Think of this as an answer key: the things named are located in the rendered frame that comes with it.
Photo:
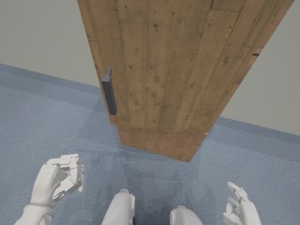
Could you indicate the robot left forearm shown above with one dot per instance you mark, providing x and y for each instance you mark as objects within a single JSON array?
[{"x": 36, "y": 214}]

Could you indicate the left robot hand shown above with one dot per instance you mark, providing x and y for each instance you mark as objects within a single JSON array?
[{"x": 66, "y": 171}]

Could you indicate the handle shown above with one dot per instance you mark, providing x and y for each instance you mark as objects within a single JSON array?
[{"x": 108, "y": 92}]

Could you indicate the robot left thigh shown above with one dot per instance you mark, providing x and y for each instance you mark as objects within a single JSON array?
[{"x": 121, "y": 210}]

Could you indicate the robot left shin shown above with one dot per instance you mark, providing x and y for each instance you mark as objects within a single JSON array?
[{"x": 130, "y": 220}]

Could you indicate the cupboard door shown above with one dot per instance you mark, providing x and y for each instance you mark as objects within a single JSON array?
[{"x": 173, "y": 62}]

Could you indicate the right robot hand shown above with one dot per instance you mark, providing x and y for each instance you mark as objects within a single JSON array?
[{"x": 245, "y": 210}]

